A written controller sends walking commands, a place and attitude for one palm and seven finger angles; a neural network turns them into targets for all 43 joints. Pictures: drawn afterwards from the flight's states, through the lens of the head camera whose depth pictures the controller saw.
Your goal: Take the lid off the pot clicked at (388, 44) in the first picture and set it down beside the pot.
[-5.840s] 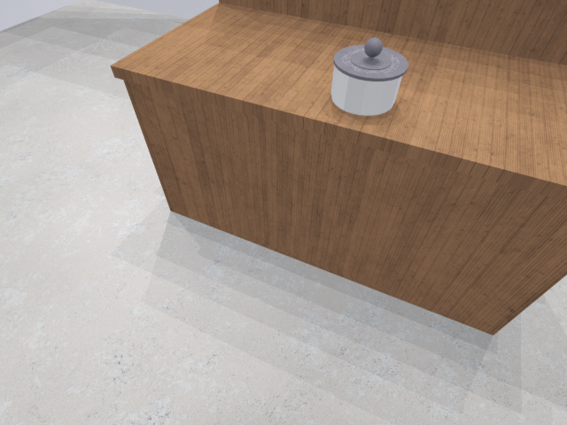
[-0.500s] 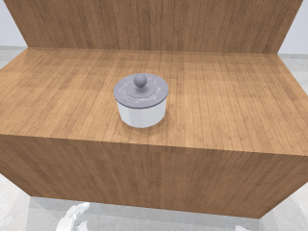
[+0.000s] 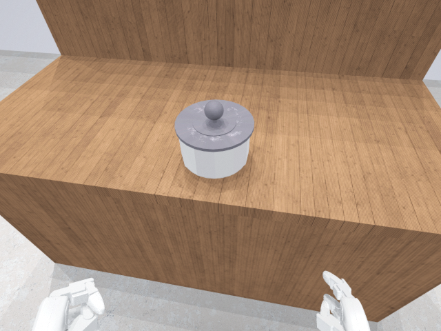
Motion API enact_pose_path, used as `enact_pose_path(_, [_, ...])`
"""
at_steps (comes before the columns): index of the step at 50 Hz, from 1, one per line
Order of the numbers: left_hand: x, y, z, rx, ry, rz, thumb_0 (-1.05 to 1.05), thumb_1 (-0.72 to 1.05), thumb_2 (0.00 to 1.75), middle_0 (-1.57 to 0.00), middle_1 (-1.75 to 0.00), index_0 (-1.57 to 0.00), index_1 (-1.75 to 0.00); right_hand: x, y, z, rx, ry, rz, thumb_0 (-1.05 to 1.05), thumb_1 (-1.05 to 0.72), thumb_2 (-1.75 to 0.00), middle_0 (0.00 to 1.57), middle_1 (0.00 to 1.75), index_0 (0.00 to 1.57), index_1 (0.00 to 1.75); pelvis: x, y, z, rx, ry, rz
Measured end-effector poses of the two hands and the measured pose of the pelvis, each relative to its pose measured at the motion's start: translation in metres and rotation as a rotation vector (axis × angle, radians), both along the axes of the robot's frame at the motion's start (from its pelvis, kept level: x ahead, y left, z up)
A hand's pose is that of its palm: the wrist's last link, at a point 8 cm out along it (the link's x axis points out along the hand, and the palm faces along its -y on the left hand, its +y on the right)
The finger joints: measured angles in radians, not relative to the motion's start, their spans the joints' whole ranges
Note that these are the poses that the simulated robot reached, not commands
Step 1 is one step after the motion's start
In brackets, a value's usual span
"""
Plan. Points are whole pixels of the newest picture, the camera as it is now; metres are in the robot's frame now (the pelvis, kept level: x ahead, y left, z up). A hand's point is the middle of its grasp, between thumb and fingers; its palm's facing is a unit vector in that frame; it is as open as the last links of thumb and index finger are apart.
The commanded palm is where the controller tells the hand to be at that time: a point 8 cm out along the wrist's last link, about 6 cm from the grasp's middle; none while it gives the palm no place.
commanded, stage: raise the hand higher, near the body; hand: left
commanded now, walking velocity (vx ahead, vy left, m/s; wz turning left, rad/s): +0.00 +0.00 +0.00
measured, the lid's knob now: (213, 110) +0.56 +0.08 +0.11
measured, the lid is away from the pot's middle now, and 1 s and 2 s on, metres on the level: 0.00 0.00 0.00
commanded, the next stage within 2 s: reach forward and open the fingers in 0.80 s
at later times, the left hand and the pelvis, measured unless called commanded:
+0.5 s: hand (77, 284) +0.16 +0.24 +0.06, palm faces +0.29 -0.87 -0.41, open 3.1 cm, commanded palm +0.11 +0.28 +0.09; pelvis +0.01 +0.01 +0.00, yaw -1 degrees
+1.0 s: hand (70, 250) +0.20 +0.25 +0.10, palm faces +0.22 -0.57 -0.79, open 3.1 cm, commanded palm +0.15 +0.28 +0.15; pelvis +0.01 +0.01 +0.00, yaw -1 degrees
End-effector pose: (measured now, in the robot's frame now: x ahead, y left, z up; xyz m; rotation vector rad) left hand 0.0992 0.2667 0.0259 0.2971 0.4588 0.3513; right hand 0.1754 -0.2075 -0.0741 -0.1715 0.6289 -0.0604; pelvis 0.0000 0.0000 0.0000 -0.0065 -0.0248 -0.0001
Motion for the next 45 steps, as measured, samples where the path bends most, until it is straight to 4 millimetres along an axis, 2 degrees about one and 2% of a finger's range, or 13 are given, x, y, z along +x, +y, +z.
enact_pose_path(5, [0.006,0.007,0.016,0.051,-0.022,-0.014,0.02,0.90,0.90,-1.27,-1.47,-1.27,-1.47,-0.011,-0.001,-0.011,0.014,0.051,-0.028,0.01,-0.90,-0.90,0.20,0.30,0.20,0.30,0.005,0.002,0.001,0.001,-0.002,-0.007])
enact_pose_path(9, [0.011,0.009,0.025,0.075,-0.042,-0.032,0.02,0.90,0.90,-1.28,-1.48,-1.28,-1.48,-0.011,-0.004,-0.012,0.009,0.053,-0.045,0.01,-0.90,-0.90,0.20,0.30,0.20,0.30,0.008,0.004,0.001,0.002,-0.002,-0.012])
enact_pose_path(18, [0.020,0.011,0.046,0.107,-0.131,-0.056,0.02,0.90,0.90,-1.29,-1.49,-1.29,-1.49,0.011,-0.008,0.002,-0.017,-0.018,-0.047,0.01,-0.90,-0.90,0.20,0.30,0.20,0.30,0.011,0.008,0.002,0.000,-0.004,-0.015])
enact_pose_path(29, [0.034,0.016,0.071,0.137,-0.246,-0.067,0.02,0.90,0.90,-1.29,-1.49,-1.30,-1.49,0.031,0.009,0.014,-0.005,-0.069,0.006,0.01,-0.90,-0.90,0.20,0.30,0.20,0.30,0.015,0.012,0.003,-0.004,-0.011,-0.011])
enact_pose_path(37, [0.044,0.019,0.090,0.172,-0.310,-0.083,0.02,0.90,0.90,-1.30,-1.49,-1.30,-1.49,0.026,0.018,0.008,0.015,-0.033,0.027,0.01,-0.90,-0.90,0.20,0.30,0.20,0.30,0.016,0.013,0.004,-0.005,-0.013,-0.011])
enact_pose_path(45, [0.052,0.020,0.106,0.207,-0.369,-0.099,0.02,0.90,0.90,-1.30,-1.49,-1.30,-1.49,0.015,0.015,0.000,0.014,0.012,0.019,0.01,-0.90,-0.90,0.20,0.30,0.20,0.30,0.015,0.014,0.004,-0.005,-0.015,-0.013])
